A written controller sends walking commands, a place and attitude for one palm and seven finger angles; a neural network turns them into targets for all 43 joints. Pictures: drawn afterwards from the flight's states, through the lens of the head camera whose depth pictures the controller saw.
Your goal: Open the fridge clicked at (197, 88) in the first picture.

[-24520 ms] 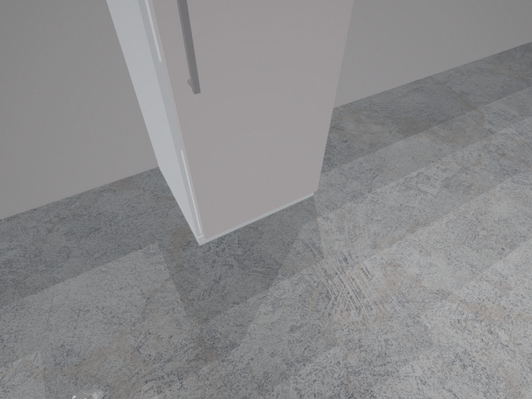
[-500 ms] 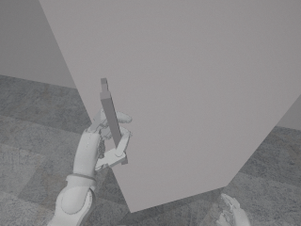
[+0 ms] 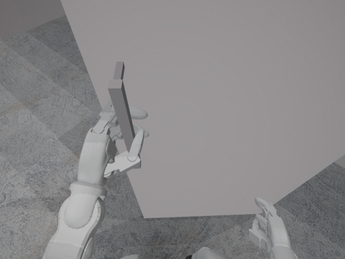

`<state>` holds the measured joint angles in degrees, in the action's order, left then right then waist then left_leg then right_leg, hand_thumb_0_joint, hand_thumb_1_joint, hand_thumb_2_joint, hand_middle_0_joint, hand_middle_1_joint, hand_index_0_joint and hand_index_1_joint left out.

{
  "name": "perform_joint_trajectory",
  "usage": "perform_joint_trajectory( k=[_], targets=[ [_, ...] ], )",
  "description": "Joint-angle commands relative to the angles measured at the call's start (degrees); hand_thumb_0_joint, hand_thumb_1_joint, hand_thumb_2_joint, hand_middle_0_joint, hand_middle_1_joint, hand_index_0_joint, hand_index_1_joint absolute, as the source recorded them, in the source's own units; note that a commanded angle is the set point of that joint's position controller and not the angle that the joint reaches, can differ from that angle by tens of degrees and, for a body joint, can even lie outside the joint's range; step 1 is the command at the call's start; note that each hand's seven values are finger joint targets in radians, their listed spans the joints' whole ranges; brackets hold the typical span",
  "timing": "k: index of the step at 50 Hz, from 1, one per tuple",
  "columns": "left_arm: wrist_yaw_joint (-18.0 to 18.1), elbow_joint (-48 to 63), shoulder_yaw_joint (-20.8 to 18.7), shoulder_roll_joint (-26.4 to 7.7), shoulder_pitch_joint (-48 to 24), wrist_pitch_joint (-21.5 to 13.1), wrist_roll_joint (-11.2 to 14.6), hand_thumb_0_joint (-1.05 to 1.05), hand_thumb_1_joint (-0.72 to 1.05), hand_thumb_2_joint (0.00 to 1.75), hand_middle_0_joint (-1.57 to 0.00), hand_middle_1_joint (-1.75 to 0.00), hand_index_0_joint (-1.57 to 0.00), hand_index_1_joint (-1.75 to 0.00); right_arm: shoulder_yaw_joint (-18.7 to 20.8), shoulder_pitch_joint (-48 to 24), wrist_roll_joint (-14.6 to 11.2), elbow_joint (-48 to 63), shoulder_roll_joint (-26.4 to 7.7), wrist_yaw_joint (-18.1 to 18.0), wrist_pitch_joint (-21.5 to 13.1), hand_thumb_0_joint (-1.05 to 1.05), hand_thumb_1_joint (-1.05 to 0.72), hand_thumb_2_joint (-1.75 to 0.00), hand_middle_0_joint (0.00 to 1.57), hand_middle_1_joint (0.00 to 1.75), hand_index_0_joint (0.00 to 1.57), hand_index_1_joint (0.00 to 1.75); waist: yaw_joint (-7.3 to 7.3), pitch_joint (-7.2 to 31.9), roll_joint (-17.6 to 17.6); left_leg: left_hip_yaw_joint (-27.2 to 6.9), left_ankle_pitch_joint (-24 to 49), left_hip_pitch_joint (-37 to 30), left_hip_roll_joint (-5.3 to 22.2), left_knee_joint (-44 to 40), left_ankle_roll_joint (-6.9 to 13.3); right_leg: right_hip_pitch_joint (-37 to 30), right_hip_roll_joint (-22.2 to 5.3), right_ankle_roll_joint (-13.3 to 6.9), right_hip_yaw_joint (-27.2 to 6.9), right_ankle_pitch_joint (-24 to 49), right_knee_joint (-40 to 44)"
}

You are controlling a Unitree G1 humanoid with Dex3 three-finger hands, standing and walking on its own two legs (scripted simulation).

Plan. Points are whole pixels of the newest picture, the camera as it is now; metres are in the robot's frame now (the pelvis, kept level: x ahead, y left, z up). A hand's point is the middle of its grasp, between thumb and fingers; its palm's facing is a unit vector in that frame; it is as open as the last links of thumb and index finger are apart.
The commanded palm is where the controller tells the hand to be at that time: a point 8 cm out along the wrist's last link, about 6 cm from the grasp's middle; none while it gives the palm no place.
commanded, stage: walk backward, drawing the door open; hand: left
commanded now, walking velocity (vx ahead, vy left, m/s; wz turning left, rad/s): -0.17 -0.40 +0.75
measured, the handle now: (129, 126) +0.32 +0.09 +0.17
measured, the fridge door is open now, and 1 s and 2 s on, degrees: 42 77 73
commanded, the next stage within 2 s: stop walking and hold the door back in 0.76 s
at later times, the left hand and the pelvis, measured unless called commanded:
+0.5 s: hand (167, 249) +0.13 +0.02 +0.16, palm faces +0.37 -0.92 -0.16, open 6.0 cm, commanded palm +0.08 +0.05 +0.17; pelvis -0.07 -0.19 +0.00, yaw +22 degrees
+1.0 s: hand out of the picture +0.00 -0.09 +0.16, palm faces +0.77 -0.61 -0.17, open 5.7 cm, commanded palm -0.03 -0.04 +0.16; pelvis -0.09 -0.37 +0.01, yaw +43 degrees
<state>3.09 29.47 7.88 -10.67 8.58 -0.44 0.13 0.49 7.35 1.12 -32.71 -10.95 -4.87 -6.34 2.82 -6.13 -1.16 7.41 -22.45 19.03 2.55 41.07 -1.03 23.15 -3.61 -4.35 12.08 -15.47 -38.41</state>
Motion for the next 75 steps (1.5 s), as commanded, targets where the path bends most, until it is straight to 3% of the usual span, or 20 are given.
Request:
perform_joint_trajectory(
  k=[1, 4, 9, 12, 15, 21, 23, 25, 30, 34, 37, 43, 51, 55, 60, 62, 64, 72, 73, 75],
  targets=[
    [0.92, 15.42, -2.35, -1.27, -13.8, -8.89, -0.75, 0.0, 0.9, 0.9, -0.45, -1.4, -0.45, -1.4, 2.2, -3.57, 0.84, 9.8, -7.59, 0.65, -2.15, 0.0, -0.9, -0.9, 0.2, 0.3, 0.2, 0.3, -1.4, 16.51, 13.95, -41.32, 48.26, -22.63, 30.05, -23.33, 13.59, 13.88, 1.28, 7.18, -14.37, -14.21, -21.69],
    [0.48, 20.44, -6.82, -4.95, -15.91, -9.6, -0.86, 0.0, 0.9, 0.9, -0.45, -1.4, -0.45, -1.4, 2.81, -7.41, 0.8, 7.72, -7.53, 1.33, -2.26, 0.0, -0.9, -0.9, 0.2, 0.3, 0.2, 0.3, -1.65, 14.52, 13.37, -32.05, 34.92, -13.31, 23.89, -20.28, 11.38, 9.07, 0.17, 7.11, -19.01, -8.84, -23.85],
    [1.78, 14.97, -7.56, -3.11, -12.49, -7.46, 0.97, 0.0, 0.9, 0.9, -0.45, -1.4, -0.45, -1.4, 2.97, -6.82, -1.71, 6.65, -7.08, 2.02, -2.43, 0.0, -0.9, -0.9, 0.2, 0.3, 0.2, 0.3, -2.55, 16.2, 13.23, -17.47, 6.42, -1.11, 11.54, -20.13, 4.28, -16.12, 5.33, 7.03, -9.46, -3.66, 5.98],
    [3.17, 18.22, -12.68, -9.54, -12.98, -7.14, 1.42, 0.0, 0.9, 0.9, -0.45, -1.4, -0.45, -1.4, 1.69, -6.49, -2.26, 6.35, -2.1, 1.88, -1.91, 0.0, -0.9, -0.9, 0.2, 0.3, 0.2, 0.3, -2.1, 17.97, -12.64, -3.12, -4.21, 3.65, -1.27, 5.23, -1.38, -15.08, -10.22, -0.24, -18.17, 3.97, 21.21],
    [2.83, 18.89, -15.12, -10.12, -8.52, -6.63, 2.16, 0.0, 0.9, 0.9, -0.45, -1.4, -0.45, -1.4, 2.69, -6.55, -1.51, 5.5, -3.03, 0.32, -2.66, 0.0, -0.9, -0.9, 0.2, 0.3, 0.2, 0.3, -3.82, 17.54, -11.85, -5.51, -14.05, 12.14, -0.37, 31.68, -1.01, -15.23, -16.8, -8.77, -20.08, 25.09, 14.9],
    [2.63, 19.03, -13.42, -7.66, -7.63, -6.85, 2.69, 0.0, 0.9, 0.9, -0.45, -1.4, -0.45, -1.4, 0.56, -4.28, -0.09, 7.51, -2.99, -0.69, -1.41, 0.0, -0.9, -0.9, 0.2, 0.3, 0.2, 0.3, -2.38, 17.96, -7.74, 1.76, -4.1, -0.18, -0.15, 0.84, -0.9, -15.02, -12.16, -4.47, -8.37, 27.15, 8.58],
    [2.31, 19.1, -11.09, -6.18, -8.16, -6.64, 2.93, 0.0, 0.9, 0.9, -0.45, -1.4, -0.45, -1.4, 1.66, -1.21, -0.25, 8.32, -5.18, -0.91, -1.07, 0.0, -0.9, -0.9, 0.2, 0.3, 0.2, 0.3, -0.13, 19.21, -2.21, -4.89, 9.82, -14.09, 4.93, -14.32, 1.5, -4.79, -9.47, -0.57, -6.92, 15.42, -2.3],
    [2.07, 17.1, -10.8, -6.15, -7.17, -7.81, 1.56, 0.0, 0.9, 0.9, -0.45, -1.4, -0.45, -1.4, 2.25, -3.37, 0.62, 9.76, -8.06, -0.5, -0.83, 0.0, -0.9, -0.9, 0.2, 0.3, 0.2, 0.3, -2.42, 17.09, 16.72, -42.1, 45.08, -23.09, 30.7, -23.97, 13.7, 14.12, 0.98, 7.85, -12.81, -17.58, -20.54],
    [1.69, 17.84, -13.64, -7.16, -5.79, -7.91, 0.98, 0.0, 0.9, 0.9, -0.45, -1.4, -0.45, -1.4, 3.14, -5.93, -0.28, 6.3, -7.53, 1.13, -1.41, 0.0, -0.9, -0.9, 0.2, 0.3, 0.2, 0.3, -3.27, 13.58, 16.68, -20.39, 27.51, -7.86, 17.81, -20.21, 7.32, -0.58, 0.81, 7.29, -15.38, -7.18, -12.85],
    [3.52, 16.1, -16.48, -8.87, -4.94, -6.74, 2.53, 0.0, 0.9, 0.9, -0.45, -1.4, -0.45, -1.4, 2.47, -5.28, -1.87, 7.13, -7.21, 1.13, -1.86, 0.0, -0.9, -0.9, 0.2, 0.3, 0.2, 0.3, -3.61, 14.01, 14.44, -15.72, -0.88, 2.87, 9.85, -20.7, 4.14, -17.38, 5.48, 7.21, -7.69, -4.31, 7.37],
    [5.32, 19.55, -22.66, -16.36, -5.37, -6.98, 2.58, 0.0, 0.9, 0.9, -0.45, -1.4, -0.45, -1.4, 1.38, -6.3, -1.63, 6.82, -2.55, 0.95, -2.1, 0.0, -0.9, -0.9, 0.2, 0.3, 0.2, 0.3, -4.13, 14.46, -17.34, -3.93, -10.57, 10.18, -3.32, 18.95, -1.79, -11.29, -17.26, -4.09, -27.09, 5.85, 24.61],
    [4.61, 20.17, -21.4, -12.95, 0.36, -7.23, 3.08, 0.0, 0.9, 0.9, -0.45, -1.4, -0.45, -1.4, 0.51, -5.28, -0.49, 6.96, -2.69, -0.61, -1.0, 0.0, -0.9, -0.9, 0.2, 0.3, 0.2, 0.3, -3.81, 16.0, -8.43, -1.64, -11.94, 7.04, -0.42, 21.65, -1.96, -15.53, -15.75, -6.03, -11.93, 29.14, 14.15],
    [6.69, -5.94, -12.13, -8.88, -28.97, -5.71, 1.77, 0.0, 0.9, 0.9, -0.45, -1.4, -0.45, -1.4, -0.43, -1.98, -1.34, 4.89, -7.04, -1.73, 1.41, 0.0, -0.9, -0.9, 0.2, 0.3, 0.2, 0.3, -2.91, 18.32, -4.99, -3.87, 1.02, -7.08, -2.36, -14.19, 2.37, -14.26, -17.04, -0.32, -19.72, 9.75, 15.14],
    [6.06, -14.25, -3.39, -2.27, -43.14, -6.03, 2.15, 0.0, 0.9, 0.9, -0.45, -1.4, -0.45, -1.4, -1.58, -6.57, -2.11, 5.07, -7.15, -0.85, 3.89, 0.0, -0.9, -0.9, 0.2, 0.3, 0.2, 0.3, -2.76, 13.31, 19.68, -26.16, 5.84, -6.09, 16.29, -26.44, 11.82, -1.3, -0.72, 6.52, -10.17, -10.24, -9.23],
    [5.54, -32.21, -9.93, -8.67, -52.43, -4.03, 1.8, 0.0, 0.9, 0.9, -0.45, -1.4, -0.45, -1.4, -0.21, -5.66, -2.88, 2.42, -8.67, -0.86, 4.99, 0.0, -0.9, -0.9, 0.2, 0.3, 0.2, 0.3, -4.4, 11.97, 2.3, -12.98, -14.79, 7.31, 6.37, -15.57, 6.76, -16.41, 1.3, 5.41, -10.66, -9.6, 8.55],
    [5.06, -36.54, -12.77, -12.36, -55.88, -3.88, 2.53, 0.0, 0.9, 0.9, -0.45, -1.4, -0.45, -1.4, 0.61, -5.31, -2.2, 2.25, -7.67, -1.01, 5.46, 0.0, -0.9, -0.9, 0.2, 0.3, 0.2, 0.3, -3.95, 10.37, -14.14, -4.85, -9.24, 12.42, -4.1, 7.97, 1.73, -13.49, -12.7, -2.75, -36.37, -27.36, 26.92],
    [4.94, -37.35, -14.41, -14.24, -58.78, -3.82, 2.56, 0.0, 0.9, 0.9, -0.45, -1.4, -0.45, -1.4, 0.99, -5.04, -1.89, 0.43, -8.32, -1.09, 3.86, 0.0, -0.9, -0.9, 0.2, 0.3, 0.2, 0.3, -4.01, 13.67, -12.6, -9.87, -3.61, 11.4, -3.02, 20.12, 0.7, -10.49, -17.18, -5.02, -43.76, -30.21, 29.59],
    [3.96, -46.14, -19.21, -17.52, -67.21, -7.1, 2.28, 0.0, 0.9, 0.9, -0.45, -1.4, -0.45, -1.4, -0.25, -0.57, -1.73, -2.27, -7.82, -2.12, 2.34, 0.0, -0.9, -0.9, 0.2, 0.3, 0.2, 0.3, -3.0, 20.84, -11.08, 1.58, -1.08, -9.33, -3.99, -12.87, 2.3, -9.81, -8.67, -0.69, -19.44, -22.29, 19.88],
    [3.61, -45.92, -19.16, -16.97, -66.8, -8.0, 2.28, 0.0, 0.9, 0.9, -0.45, -1.4, -0.45, -1.4, 0.12, -0.38, -1.82, -1.97, -8.35, -2.1, 1.99, 0.0, -0.9, -0.9, 0.2, 0.3, 0.2, 0.3, -2.71, 20.43, -7.26, 0.14, -0.78, -13.53, -3.03, -17.4, 3.02, -7.89, -6.06, 0.67, -17.3, -20.22, 15.67],
    [2.64, -44.96, -15.42, -11.57, -68.21, -8.82, 3.04, 0.0, 0.9, 0.9, -0.45, -1.4, -0.45, -1.4, 1.04, -1.13, -1.98, -0.7, -11.11, -1.91, 1.83, 0.0, -0.9, -0.9, 0.2, 0.3, 0.2, 0.3, -2.73, 16.98, 11.59, -21.66, -2.23, -17.58, 13.78, -25.94, 9.18, 2.58, 3.68, 4.94, -6.69, -10.48, -6.39]
  ],
)
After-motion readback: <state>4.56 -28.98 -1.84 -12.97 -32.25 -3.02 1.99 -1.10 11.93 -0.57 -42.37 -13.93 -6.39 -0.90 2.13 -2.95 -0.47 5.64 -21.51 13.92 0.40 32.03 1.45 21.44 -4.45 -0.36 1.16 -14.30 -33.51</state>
